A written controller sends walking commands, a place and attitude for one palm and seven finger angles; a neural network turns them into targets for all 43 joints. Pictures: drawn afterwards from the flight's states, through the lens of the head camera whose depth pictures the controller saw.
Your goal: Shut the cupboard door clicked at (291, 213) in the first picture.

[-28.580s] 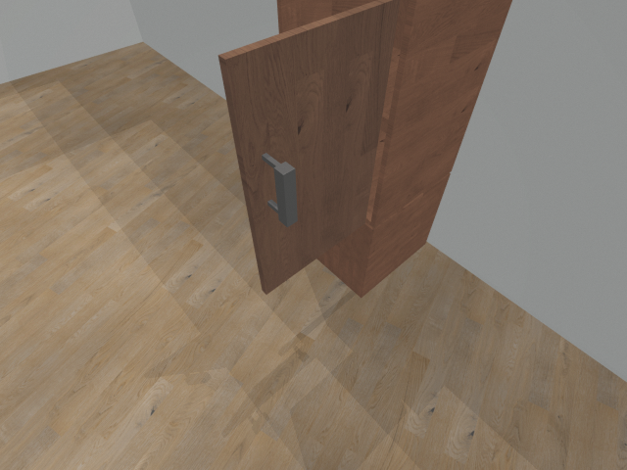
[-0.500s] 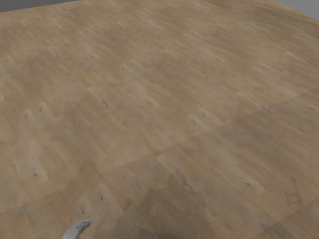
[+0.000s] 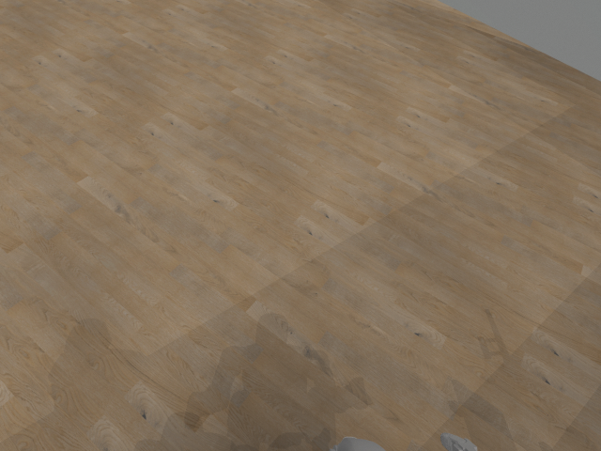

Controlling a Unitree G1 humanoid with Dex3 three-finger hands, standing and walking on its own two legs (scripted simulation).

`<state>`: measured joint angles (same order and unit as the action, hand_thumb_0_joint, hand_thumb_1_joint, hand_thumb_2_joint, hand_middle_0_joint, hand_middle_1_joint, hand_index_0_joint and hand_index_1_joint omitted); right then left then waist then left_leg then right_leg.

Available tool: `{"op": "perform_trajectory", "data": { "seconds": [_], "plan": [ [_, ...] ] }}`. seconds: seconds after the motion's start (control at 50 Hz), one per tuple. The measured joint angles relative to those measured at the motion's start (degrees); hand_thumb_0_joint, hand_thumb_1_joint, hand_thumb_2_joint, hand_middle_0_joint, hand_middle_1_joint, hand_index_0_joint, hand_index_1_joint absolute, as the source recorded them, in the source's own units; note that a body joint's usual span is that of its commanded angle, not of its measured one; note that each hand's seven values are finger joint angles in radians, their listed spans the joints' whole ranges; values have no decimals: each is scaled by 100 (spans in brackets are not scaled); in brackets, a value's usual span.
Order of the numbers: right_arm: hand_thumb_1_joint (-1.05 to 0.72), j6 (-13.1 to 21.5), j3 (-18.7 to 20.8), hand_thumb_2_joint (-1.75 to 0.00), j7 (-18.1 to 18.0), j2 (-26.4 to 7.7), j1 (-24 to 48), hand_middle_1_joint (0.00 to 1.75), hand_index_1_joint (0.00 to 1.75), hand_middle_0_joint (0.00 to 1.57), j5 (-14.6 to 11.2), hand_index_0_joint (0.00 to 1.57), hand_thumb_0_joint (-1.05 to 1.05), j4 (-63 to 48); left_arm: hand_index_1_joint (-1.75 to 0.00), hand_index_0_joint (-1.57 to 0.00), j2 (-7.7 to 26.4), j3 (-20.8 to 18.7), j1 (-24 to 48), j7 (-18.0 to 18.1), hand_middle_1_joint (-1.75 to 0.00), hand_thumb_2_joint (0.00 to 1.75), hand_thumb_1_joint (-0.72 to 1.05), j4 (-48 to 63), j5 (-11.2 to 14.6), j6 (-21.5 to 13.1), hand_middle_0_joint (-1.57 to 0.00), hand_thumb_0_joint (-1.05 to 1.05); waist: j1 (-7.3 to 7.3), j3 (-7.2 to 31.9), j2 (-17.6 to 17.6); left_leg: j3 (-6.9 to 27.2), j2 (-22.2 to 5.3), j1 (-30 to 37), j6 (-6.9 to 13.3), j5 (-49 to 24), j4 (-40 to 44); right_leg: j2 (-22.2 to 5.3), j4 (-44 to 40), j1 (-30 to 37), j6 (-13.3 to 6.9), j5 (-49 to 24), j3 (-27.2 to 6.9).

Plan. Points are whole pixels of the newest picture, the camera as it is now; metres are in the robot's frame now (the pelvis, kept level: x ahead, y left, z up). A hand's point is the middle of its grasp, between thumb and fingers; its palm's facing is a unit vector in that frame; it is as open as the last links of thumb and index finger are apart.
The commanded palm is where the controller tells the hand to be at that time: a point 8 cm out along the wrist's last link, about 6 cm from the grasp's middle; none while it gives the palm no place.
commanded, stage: turn to face it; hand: left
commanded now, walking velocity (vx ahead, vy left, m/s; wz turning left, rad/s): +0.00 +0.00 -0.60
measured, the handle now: out of the picture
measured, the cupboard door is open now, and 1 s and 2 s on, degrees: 60 60 60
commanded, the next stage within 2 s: none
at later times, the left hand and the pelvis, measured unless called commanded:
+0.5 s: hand (220, 419) +0.18 +0.13 -0.16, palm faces -0.30 -0.92 -0.26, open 7.4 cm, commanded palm none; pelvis +0.02 -0.03 +0.00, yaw -18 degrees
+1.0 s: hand (270, 370) +0.26 +0.06 -0.16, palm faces -0.57 -0.78 -0.28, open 7.4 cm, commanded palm none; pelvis +0.04 -0.04 -0.02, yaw -36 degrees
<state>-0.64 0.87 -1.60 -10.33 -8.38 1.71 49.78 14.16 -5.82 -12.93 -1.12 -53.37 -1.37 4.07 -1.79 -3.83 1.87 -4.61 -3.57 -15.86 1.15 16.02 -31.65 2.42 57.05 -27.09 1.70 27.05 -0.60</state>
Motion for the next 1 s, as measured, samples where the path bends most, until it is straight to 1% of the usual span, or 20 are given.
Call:
{"op": "perform_trajectory", "data": {
  "seconds": [0.06, 0.12, 0.22, 0.28, 0.3, 0.32, 0.36, 0.42, 0.48, 0.58, 0.62, 0.64, 0.68, 0.74, 0.78, 0.82, 0.9, 0.96, 0.98, 1.0],
  "plan": [
    [-90, -30, -15, -90, -4, -33, -59, 30, 30, 21, 3, 20, 0, -6, -30, -20, 83, -20, 96, -62, -29, 90, 91, 125, 6, 30, -20, 1, -17, -44, -50, -192, -130, 193, -19, -80, 250, -205, 360, -103, 115, -164, 199],
    [-90, -31, 12, -90, 9, -80, -128, 30, 30, 21, 1, 21, 0, 21, -30, -20, 127, -19, 188, -87, -29, 90, 91, 214, 9, 59, -20, 1, 13, -73, -109, -405, -254, 294, -49, -72, 340, -364, 62, 9, 162, -275, 292],
    [-90, -60, 99, -90, 52, -215, -265, 30, 30, 21, 5, 21, 0, 102, -30, -20, 128, 37, 386, -105, -29, 90, 91, 294, 4, 46, -19, 1, 153, -140, -253, -753, -497, 304, -171, 142, 97, -428, -976, 486, 86, -288, 446],
    [-90, -105, 166, -90, 86, -339, -409, 30, 30, 21, -21, 21, 0, 151, -30, -20, 121, 97, 470, -117, -29, 90, 91, 384, 4, -40, -19, 1, 227, -139, -335, -924, -661, 184, -310, 422, -359, -368, -2036, 1005, -49, -932, 575],
    [-90, -133, 188, -90, 100, -372, -479, 30, 30, 21, -48, 21, 0, 156, -30, -20, 150, 121, 464, -112, -29, 90, 91, 436, -7, -114, -20, 1, 230, -89, -285, -944, -669, 30, -350, 551, -692, -391, -2358, 1152, -160, -1018, 523],
    [-90, -192, 218, -90, 97, -457, -464, 30, 30, 21, -69, 21, 0, 196, -30, -20, 93, 140, 510, -74, -29, 90, 91, 421, -4, -189, -20, 1, 235, -120, -389, -709, -682, -196, -398, 943, -1217, -320, -2241, 1082, -234, -828, 500],
    [-90, -321, 264, -90, 39, -583, -388, 30, 30, 21, -88, 20, 0, 267, -30, -20, -36, 196, 536, 5, -29, 90, 91, 431, 11, -252, -20, 1, 263, -202, -524, -161, -490, -666, -455, 1423, -2351, -233, -2077, 1014, -303, -679, 420],
    [-91, -355, 265, -90, 13, -606, -290, 30, 30, 20, -97, 20, 0, 279, -30, -20, -134, 240, 460, 87, -29, 90, 91, 444, 19, -228, -20, 1, 277, -236, -463, 134, -256, -1130, -554, 1212, -3171, -197, -2296, 1092, -293, -838, 204],
    [-91, -315, 239, -90, 47, -528, -246, 30, 30, 20, -101, 20, 0, 184, -30, -20, -165, 264, 384, 93, -29, 90, 91, 405, -2, -174, -20, 1, 287, -199, -315, 174, -158, -1231, -607, 952, -2858, -190, -2521, 1165, -297, -967, -3],
    [-91, -233, 179, -90, 72, -361, -184, 30, 30, 20, -128, 20, 0, 34, -30, -20, -149, 248, 302, 50, -30, 90, 90, 360, -18, -121, -20, 1, 217, -118, -109, 207, 13, -888, -584, 755, -1534, -126, -2539, 1121, -222, -975, -341],
    [-91, -155, 136, -90, 65, -311, -188, 30, 30, 20, -138, 20, 0, -20, -30, -20, -119, 217, 265, 49, -30, 90, 90, 343, 7, -88, -20, 1, 194, -66, -50, 194, 76, -531, -542, 319, -635, -65, -2371, 1027, -155, -887, -484],
    [-90, -92, 114, -90, 64, -308, -221, 30, 30, 20, -125, 20, 0, -59, -30, -20, -106, 201, 236, 46, -30, 90, 90, 348, 29, -61, -20, 1, 197, -7, -71, 206, 45, -392, -375, 28, -236, 8, -2210, 926, -125, -805, -527],
    [-90, -30, 55, -90, 48, -205, -217, 30, 30, 20, -62, 20, 0, -74, -30, -20, -4, 151, 292, 37, -30, 90, 90, 314, 47, 3, -20, 1, 183, -40, 57, 62, 13, -410, -153, 54, -370, 11, -1273, 581, -87, -11, -466],
    [-90, -17, -30, -90, 34, -100, -290, 30, 30, 21, -2, 20, 0, -104, -30, -20, 104, 75, 382, -36, -30, 90, 91, 273, 24, 50, -20, 1, 171, -109, 90, -108, -131, -228, -156, 121, -232, -56, 207, 119, 13, 280, -100],
    [-90, -39, -46, -90, 25, -85, -326, 30, 30, 21, 18, 20, 0, -96, -30, -20, 124, 54, 429, -84, -29, 90, 91, 304, 30, 68, -20, 1, 154, -155, 20, -208, -249, -83, -196, 53, -43, -159, 430, 41, 72, 238, 137],
    [-90, -50, -36, -90, 27, -105, -349, 30, 30, 21, 24, 21, 0, -73, -30, -20, 117, 57, 464, -114, -29, 90, 91, 345, 36, 77, -20, 1, 151, -192, -82, -320, -375, 24, -225, 18, 70, -242, 150, 118, 95, 182, 306],
    [-90, -87, 39, -90, 64, -211, -379, 30, 30, 21, 16, 21, 0, -18, -30, -20, 84, 90, 517, -145, -29, 90, 91, 407, 35, 42, -20, 1, 200, -229, -280, -570, -615, 97, -342, 146, -48, -299, -946, 512, 40, -53, 501],
    [-90, -146, 121, -90, 107, -328, -479, 30, 30, 21, -33, 21, 0, 3, -30, -20, 110, 143, 481, -158, -29, 90, 91, 493, 22, -74, -20, 1, 226, -145, -318, -733, -736, -59, -468, 470, -600, -320, -2240, 1077, -127, -848, 541],
    [-90, -193, 161, -90, 113, -399, -454, 30, 30, 21, -56, 21, 0, 39, -30, -20, 76, 149, 496, -123, -29, 90, 91, 474, 12, -146, -20, 1, 217, -141, -391, -603, -746, -243, -498, 871, -1058, -267, -2196, 1036, -219, -690, 510],
    [-90, -265, 196, -90, 94, -477, -391, 30, 30, 21, -68, 21, 0, 80, -30, -20, 19, 179, 515, -83, -29, 90, 91, 456, 17, -187, -20, 1, 233, -184, -491, -321, -667, -464, -501, 1225, -1620, -207, -2057, 978, -291, -599, 496]
  ]
}}
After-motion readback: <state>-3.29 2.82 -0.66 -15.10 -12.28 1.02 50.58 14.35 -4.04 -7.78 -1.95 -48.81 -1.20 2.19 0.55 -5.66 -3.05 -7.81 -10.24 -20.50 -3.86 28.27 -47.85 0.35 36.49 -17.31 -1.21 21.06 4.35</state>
